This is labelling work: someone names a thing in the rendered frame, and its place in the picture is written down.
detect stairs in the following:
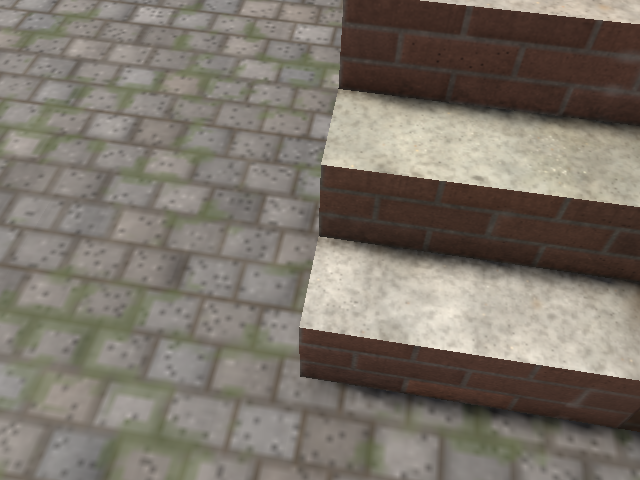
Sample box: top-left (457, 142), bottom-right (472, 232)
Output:
top-left (299, 0), bottom-right (640, 429)

